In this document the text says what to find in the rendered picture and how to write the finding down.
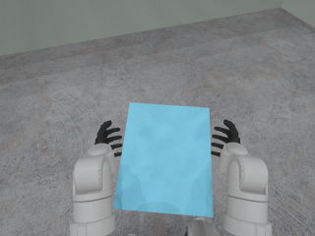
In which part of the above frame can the right robot hand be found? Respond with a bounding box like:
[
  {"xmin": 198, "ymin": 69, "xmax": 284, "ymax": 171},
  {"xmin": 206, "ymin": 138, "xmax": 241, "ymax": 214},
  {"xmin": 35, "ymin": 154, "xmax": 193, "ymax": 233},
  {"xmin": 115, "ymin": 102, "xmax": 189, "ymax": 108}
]
[{"xmin": 211, "ymin": 119, "xmax": 240, "ymax": 157}]

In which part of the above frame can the right robot forearm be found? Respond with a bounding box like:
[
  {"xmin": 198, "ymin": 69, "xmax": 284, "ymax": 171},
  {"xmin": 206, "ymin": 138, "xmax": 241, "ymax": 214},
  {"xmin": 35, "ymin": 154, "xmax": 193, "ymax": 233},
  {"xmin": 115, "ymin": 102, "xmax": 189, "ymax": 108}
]
[{"xmin": 218, "ymin": 142, "xmax": 273, "ymax": 236}]

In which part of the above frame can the left robot forearm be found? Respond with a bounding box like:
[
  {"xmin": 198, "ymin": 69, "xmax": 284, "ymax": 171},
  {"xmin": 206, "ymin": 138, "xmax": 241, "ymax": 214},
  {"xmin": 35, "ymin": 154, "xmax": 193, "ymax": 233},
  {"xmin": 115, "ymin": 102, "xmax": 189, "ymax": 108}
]
[{"xmin": 69, "ymin": 143, "xmax": 117, "ymax": 236}]

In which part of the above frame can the left robot hand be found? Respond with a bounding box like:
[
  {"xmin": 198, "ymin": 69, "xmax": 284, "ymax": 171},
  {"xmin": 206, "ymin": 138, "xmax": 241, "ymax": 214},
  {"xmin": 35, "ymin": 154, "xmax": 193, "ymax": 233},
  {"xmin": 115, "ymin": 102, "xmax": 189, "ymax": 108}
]
[{"xmin": 94, "ymin": 120, "xmax": 123, "ymax": 157}]

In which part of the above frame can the right robot thigh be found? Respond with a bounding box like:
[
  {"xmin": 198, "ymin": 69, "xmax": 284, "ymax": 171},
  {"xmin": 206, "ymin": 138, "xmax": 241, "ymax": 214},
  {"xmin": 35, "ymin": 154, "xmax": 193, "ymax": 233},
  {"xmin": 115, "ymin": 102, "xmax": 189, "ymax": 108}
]
[{"xmin": 187, "ymin": 219, "xmax": 220, "ymax": 236}]

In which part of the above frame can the robot right shin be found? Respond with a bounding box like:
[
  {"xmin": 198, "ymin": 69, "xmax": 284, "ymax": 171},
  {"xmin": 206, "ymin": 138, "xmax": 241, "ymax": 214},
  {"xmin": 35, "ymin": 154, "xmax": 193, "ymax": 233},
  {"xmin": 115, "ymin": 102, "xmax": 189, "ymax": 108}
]
[{"xmin": 195, "ymin": 217, "xmax": 205, "ymax": 221}]

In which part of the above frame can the carton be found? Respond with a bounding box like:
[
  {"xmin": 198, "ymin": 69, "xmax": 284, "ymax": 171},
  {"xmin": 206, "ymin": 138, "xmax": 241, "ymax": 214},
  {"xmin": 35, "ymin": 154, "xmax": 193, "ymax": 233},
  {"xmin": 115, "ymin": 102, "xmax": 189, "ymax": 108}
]
[{"xmin": 113, "ymin": 102, "xmax": 214, "ymax": 217}]

